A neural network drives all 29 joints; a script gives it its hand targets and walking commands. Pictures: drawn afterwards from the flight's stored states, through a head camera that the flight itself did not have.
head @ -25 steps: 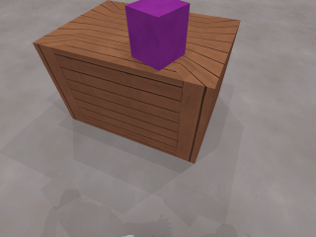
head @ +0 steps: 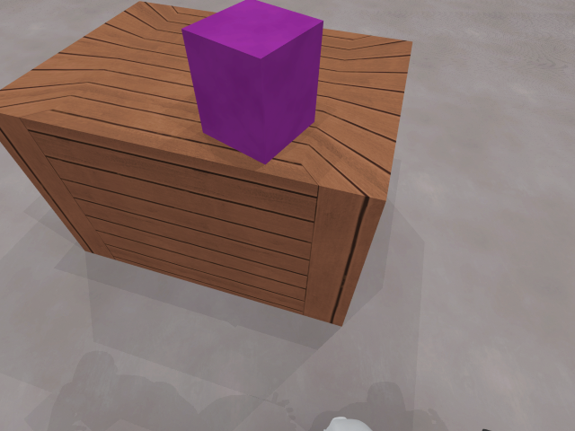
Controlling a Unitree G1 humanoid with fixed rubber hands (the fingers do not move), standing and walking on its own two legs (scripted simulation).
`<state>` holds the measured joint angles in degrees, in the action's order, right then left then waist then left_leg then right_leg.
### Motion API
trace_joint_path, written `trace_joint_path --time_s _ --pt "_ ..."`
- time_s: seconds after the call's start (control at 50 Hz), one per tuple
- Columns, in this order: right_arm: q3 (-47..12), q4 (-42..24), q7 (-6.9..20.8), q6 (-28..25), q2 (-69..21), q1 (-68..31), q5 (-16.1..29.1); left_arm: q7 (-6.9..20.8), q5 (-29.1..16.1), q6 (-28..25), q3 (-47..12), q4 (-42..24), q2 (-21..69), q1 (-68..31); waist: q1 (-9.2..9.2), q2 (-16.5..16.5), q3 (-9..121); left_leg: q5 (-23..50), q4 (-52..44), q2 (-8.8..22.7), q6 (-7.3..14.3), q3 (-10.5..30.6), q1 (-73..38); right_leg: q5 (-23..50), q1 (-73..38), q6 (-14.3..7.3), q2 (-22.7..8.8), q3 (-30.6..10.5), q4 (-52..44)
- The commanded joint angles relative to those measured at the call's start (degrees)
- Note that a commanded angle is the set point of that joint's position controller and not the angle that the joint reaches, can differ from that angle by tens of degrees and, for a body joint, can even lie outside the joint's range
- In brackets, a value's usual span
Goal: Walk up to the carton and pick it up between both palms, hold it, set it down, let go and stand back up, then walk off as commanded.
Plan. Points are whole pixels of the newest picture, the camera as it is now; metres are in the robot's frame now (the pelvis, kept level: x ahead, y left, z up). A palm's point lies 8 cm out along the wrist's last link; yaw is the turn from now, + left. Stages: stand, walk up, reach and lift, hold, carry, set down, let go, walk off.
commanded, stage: walk up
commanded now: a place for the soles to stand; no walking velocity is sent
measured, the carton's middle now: (257, 81) +0.82 +0.04 +0.05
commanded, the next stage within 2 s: none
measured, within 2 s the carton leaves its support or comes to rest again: neither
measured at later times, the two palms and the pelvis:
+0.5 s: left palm (19, 401) +0.21 +0.40 -0.12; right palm (445, 396) +0.19 -0.25 -0.12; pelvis +0.14 +0.08 -0.02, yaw -7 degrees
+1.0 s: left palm out of the picture +0.34 +0.50 -0.10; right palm (368, 343) +0.26 -0.14 -0.09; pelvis +0.24 +0.18 +0.00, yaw -10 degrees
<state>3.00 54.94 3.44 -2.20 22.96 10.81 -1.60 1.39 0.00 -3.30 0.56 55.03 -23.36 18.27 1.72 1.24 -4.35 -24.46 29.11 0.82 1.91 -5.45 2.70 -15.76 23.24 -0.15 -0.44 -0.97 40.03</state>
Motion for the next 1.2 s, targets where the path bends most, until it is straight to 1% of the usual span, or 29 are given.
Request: trace_joint_path --time_s 0.0,0.02,0.04,0.12,0.16,0.3,0.36,0.4,0.44,0.46,0.48,0.5,0.52,0.58,0.62,0.64,0.7,0.74,0.82,0.84,0.94,0.98,1.02,1.04,1.06,1.08,1.12,1.14,1.18 --pt "2.92 -10.03 -0.55 1.42 8.23 -1.38 0.61 -3.07 0.56 -2.66 6.76 -1.31 -16.81 15.71 -7.48 -10.73 11.60 12.35 30.53 2.80 2.22 -0.39 17.60 5.02 -30.36 -6.37 -5.81 -14.48 -15.21" --pt "2.50 -11.47 -0.39 1.41 7.83 -0.72 0.54 -3.58 0.00 -2.80 7.76 -1.99 -20.96 17.61 -6.72 -14.38 13.01 -8.53 36.19 -3.71 0.68 5.26 30.70 7.38 -36.24 -11.53 -17.04 -38.93 -19.85" --pt "3.41 -10.53 -0.73 1.64 12.46 -4.87 0.51 -3.85 0.12 -2.54 7.94 -3.27 -21.61 14.94 -6.79 -9.43 7.89 -9.70 38.76 -2.37 1.00 12.08 33.33 1.76 -30.76 -15.97 -17.98 -47.16 -24.00" --pt "3.96 -8.17 -0.52 1.71 11.45 -1.89 1.02 -4.40 -1.32 -2.93 6.29 -5.31 -16.42 5.89 -2.20 -7.00 0.56 2.23 34.37 3.57 -0.27 12.54 32.30 16.48 -20.50 -12.12 -11.45 -27.69 -19.18" --pt "4.61 -9.56 -0.25 1.92 11.65 -1.92 -0.05 -4.28 -0.66 -3.45 6.34 -4.86 -16.48 7.06 -2.21 -4.35 3.74 2.13 32.88 4.17 -1.10 10.83 29.69 22.20 -17.74 -12.57 -12.08 -24.17 -17.29" --pt "5.47 -12.65 0.70 2.91 11.36 -10.19 -1.53 -5.19 0.00 -3.55 6.93 -5.56 -19.49 7.44 -4.53 -3.08 -0.27 5.35 25.89 6.35 -2.25 10.83 36.16 4.35 -13.64 -14.89 -15.04 -28.37 -17.60" --pt "6.37 -12.35 1.19 2.79 13.11 -7.98 -0.83 -5.33 0.83 -3.26 7.60 -6.83 -20.63 2.42 -2.49 -7.16 0.92 6.33 21.59 6.00 -2.05 11.12 31.80 -10.80 -10.26 -13.35 -13.16 -27.06 -16.87" --pt "6.63 -12.33 1.16 2.04 12.99 -6.17 -1.19 -5.28 0.79 -3.43 6.79 -6.97 -19.57 1.12 -1.39 -8.82 3.04 3.96 15.94 5.77 -1.74 9.52 25.90 1.44 -10.39 -12.37 -12.34 -24.78 -12.55" --pt "7.10 -9.82 0.41 1.01 11.57 5.32 -0.79 -5.49 0.29 -2.99 6.11 -7.76 -17.49 -4.18 5.42 -7.94 8.91 9.88 4.27 3.42 -1.80 5.95 6.23 15.47 -4.33 -7.46 -8.85 -18.06 -0.21" --pt "7.82 -7.10 -0.28 0.15 13.99 12.55 -1.20 -5.45 -0.14 -2.73 4.48 -7.51 -13.51 -2.23 7.64 1.22 11.86 10.68 -2.79 4.65 -1.71 8.87 -3.96 12.39 1.97 -5.29 -4.00 -12.56 14.41" --pt "8.57 -6.19 -1.05 0.02 18.69 13.53 -1.90 -5.53 0.31 -2.52 2.73 -8.23 -7.32 -0.27 7.31 17.61 7.19 -0.45 -10.93 14.30 -3.52 23.18 -3.99 -14.32 13.91 -2.76 5.98 -8.89 27.63" --pt "8.31 -9.28 -0.88 0.22 20.59 7.02 -0.95 -5.94 -0.61 -1.29 3.02 -6.21 -10.19 4.44 3.71 17.19 4.26 -19.98 -22.40 21.71 -5.74 34.17 -0.10 -15.77 19.50 -1.36 5.59 -6.17 32.36" --pt "8.02 -9.48 -0.72 0.54 20.43 1.56 -0.01 -5.88 -0.24 -0.63 3.70 -4.50 -13.62 4.01 2.43 13.05 1.41 -28.46 -25.43 24.06 -6.59 36.12 8.49 -10.72 17.12 -1.43 2.71 -6.96 34.48" --pt "6.37 -10.17 -1.27 -0.33 14.56 -2.28 0.11 -4.31 -0.32 0.30 5.17 -2.03 -14.69 4.82 -0.11 4.91 -2.40 -6.09 -21.74 15.41 -12.57 19.02 10.79 -0.25 11.60 0.28 -1.99 -8.84 29.95" --pt "5.70 -9.03 -1.46 -0.79 12.71 1.11 0.25 -3.63 -0.92 0.19 5.09 -0.62 -12.09 7.21 -0.62 8.79 -0.51 18.42 -16.01 10.90 -11.65 8.30 7.33 2.91 7.02 1.16 -0.52 -7.33 24.42" --pt "5.74 -9.67 -1.15 -0.38 12.25 0.68 0.40 -3.68 -0.50 0.40 5.13 -0.54 -13.08 9.66 -0.92 7.86 0.54 26.52 -15.56 10.03 -13.74 5.45 2.94 1.86 6.81 1.22 1.03 -5.38 21.36" --pt "6.11 -10.21 -1.39 0.64 12.43 1.72 0.28 -3.47 -0.70 0.67 4.21 -1.38 -12.13 8.45 -0.47 4.64 2.58 36.53 -12.39 9.65 -9.67 3.35 -5.90 1.13 8.55 1.35 1.75 -3.78 15.78" --pt "6.57 -10.10 -1.44 1.20 12.64 3.52 0.44 -3.74 -0.83 0.71 4.04 -2.52 -11.55 7.26 0.22 10.90 4.41 42.76 -11.90 9.11 -11.21 2.12 -9.63 0.23 6.79 1.02 2.22 -2.59 12.96" --pt "5.92 -10.06 -1.86 2.45 11.65 3.58 0.72 -4.44 -0.59 0.77 3.09 -3.72 -10.49 4.28 1.46 6.62 6.17 45.95 -9.62 11.24 -8.10 3.02 -12.15 -2.72 6.61 0.20 0.59 0.10 7.65" --pt "5.96 -10.37 -1.83 2.51 11.89 2.15 1.02 -4.58 -0.36 0.87 3.53 -3.52 -10.80 7.05 0.12 8.30 5.53 49.03 -10.58 11.35 -11.46 1.96 -10.62 -4.38 4.47 -0.17 1.31 1.27 7.05" --pt "5.21 -9.92 -1.89 3.17 10.85 6.65 0.21 -4.49 0.13 0.90 2.31 -6.58 -9.66 -2.97 5.44 2.64 3.86 28.67 -7.54 14.53 -0.41 6.28 -12.51 -3.73 9.83 -1.69 -0.64 1.87 1.44" --pt "5.75 -9.29 -2.07 3.04 11.27 5.77 0.24 -4.46 0.73 1.46 2.92 -6.33 -11.36 -0.72 3.58 2.37 2.65 30.19 -9.77 16.37 -4.06 10.56 -12.74 -6.38 10.82 -2.52 0.24 -2.01 5.62" --pt "6.19 -10.17 -2.83 3.22 12.77 -0.52 0.92 -4.41 0.78 2.04 3.35 -4.95 -10.92 3.76 -0.82 2.30 -1.02 40.67 -10.78 13.45 -11.50 6.00 -1.89 -6.81 2.43 -3.26 -0.36 -0.57 2.56" --pt "6.56 -11.30 -2.90 3.38 13.10 -5.83 0.29 -4.60 0.79 2.14 3.92 -4.16 -11.31 11.02 -4.94 6.06 -0.56 47.08 -8.82 10.63 -16.10 1.30 4.98 -8.39 -7.80 -4.82 -0.20 -1.01 -1.84" --pt "5.86 -12.25 -3.01 3.26 11.89 -9.30 0.36 -5.13 0.10 1.86 5.16 -3.11 -10.93 14.09 -7.31 7.72 1.97 53.09 -1.02 8.72 -15.03 -1.15 10.15 -3.14 -16.35 -4.58 1.30 3.62 -5.43" --pt "6.94 -14.25 -2.96 3.40 13.04 -14.45 0.92 -5.70 -0.28 2.17 6.46 0.22 -12.73 24.32 -14.54 6.37 5.35 60.85 15.67 2.66 -19.17 -7.73 16.30 2.85 -29.57 -9.17 -0.23 5.10 -13.21" --pt "3.98 -11.46 -3.19 3.02 6.06 -5.26 1.04 -6.81 0.84 2.14 6.58 -3.02 -15.01 14.87 -8.69 -18.57 5.93 -9.21 45.11 -7.61 -9.98 1.20 28.63 9.56 -27.25 -19.82 -13.46 -28.72 -18.11" --pt "4.44 -10.97 -3.12 3.43 9.79 -1.89 0.42 -6.90 1.37 1.77 6.47 -6.97 -15.62 5.27 -3.43 -13.50 4.51 -10.04 47.23 -0.66 -8.00 15.39 27.62 -7.86 -15.61 -21.51 -17.21 -38.20 -22.31" --pt "5.50 -9.97 -1.93 3.93 13.70 -0.17 1.90 -7.48 1.63 0.46 6.76 -11.57 -18.18 -5.93 0.54 -8.04 -3.95 -11.69 47.24 3.16 -3.75 24.34 23.21 -15.47 5.18 -20.82 -20.50 -41.94 -21.53"
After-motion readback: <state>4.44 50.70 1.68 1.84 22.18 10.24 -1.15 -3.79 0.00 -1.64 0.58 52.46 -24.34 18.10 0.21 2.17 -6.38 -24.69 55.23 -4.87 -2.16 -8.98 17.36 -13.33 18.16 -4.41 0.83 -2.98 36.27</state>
